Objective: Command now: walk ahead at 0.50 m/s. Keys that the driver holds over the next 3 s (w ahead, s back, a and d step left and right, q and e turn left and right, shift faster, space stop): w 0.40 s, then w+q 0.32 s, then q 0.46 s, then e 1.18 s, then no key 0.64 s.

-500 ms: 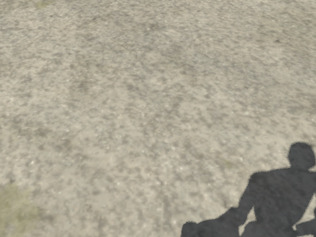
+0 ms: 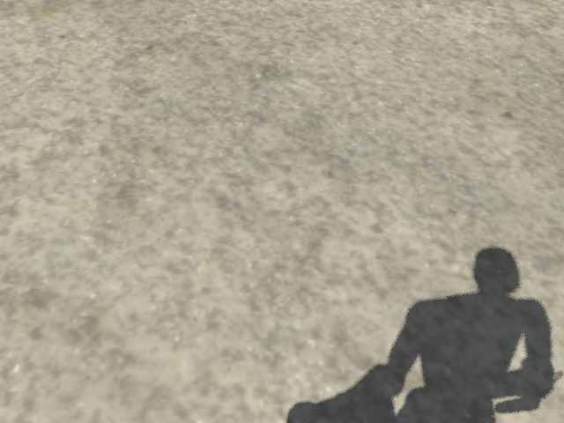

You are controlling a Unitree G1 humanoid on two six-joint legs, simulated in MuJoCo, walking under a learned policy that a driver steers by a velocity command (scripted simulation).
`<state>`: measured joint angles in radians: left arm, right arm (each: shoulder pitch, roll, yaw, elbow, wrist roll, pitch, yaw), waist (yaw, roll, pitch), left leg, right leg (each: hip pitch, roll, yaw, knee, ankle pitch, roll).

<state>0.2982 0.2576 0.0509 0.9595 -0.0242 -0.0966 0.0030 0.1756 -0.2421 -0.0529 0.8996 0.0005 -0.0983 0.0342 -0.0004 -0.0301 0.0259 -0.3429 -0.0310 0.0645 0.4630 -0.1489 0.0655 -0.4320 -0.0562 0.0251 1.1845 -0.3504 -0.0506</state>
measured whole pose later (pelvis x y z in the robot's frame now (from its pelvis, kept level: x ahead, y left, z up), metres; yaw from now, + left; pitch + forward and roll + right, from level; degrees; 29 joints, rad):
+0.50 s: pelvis +0.28 -0.06 -0.01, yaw +1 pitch +2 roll +1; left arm 0.07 0.23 0.06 0.84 0.00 -0.11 -0.03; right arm 0.36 -0.25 -0.05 1.02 0.03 -0.07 0.00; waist -0.04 0.01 0.03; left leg -0.21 -0.01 -0.05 1.00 -0.50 0.04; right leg -0.46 -0.01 -0.07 0.56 -0.15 -0.06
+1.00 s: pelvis +0.51 -0.01 -0.02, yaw +15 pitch +2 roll -2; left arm 0.22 0.26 0.07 0.92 0.01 -0.05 0.04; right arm 0.08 -0.26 -0.09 0.78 0.00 -0.04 0.03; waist 0.01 0.02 0.06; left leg -0.51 -0.03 0.03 0.60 -0.13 0.12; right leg -0.19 -0.04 -0.15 0.93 -0.58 0.05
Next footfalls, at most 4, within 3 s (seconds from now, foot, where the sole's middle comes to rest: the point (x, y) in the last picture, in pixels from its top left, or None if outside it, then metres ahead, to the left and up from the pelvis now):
0.42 right None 0.41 -0.15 -0.77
0.96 left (245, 353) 0.65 0.10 -0.77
1.44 right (334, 331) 0.71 -0.13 -0.77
2.00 right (349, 343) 0.68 -0.16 -0.77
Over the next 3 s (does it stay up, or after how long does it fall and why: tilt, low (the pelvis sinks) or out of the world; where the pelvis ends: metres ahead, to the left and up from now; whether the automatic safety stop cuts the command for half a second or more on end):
stays up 0.62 -0.08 0.00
